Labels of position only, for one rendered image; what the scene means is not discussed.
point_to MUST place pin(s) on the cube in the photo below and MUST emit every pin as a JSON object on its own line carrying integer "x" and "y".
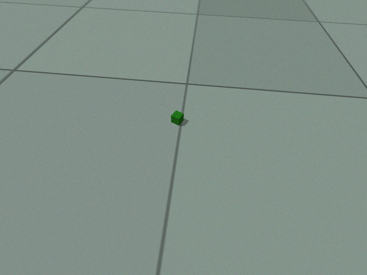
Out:
{"x": 177, "y": 117}

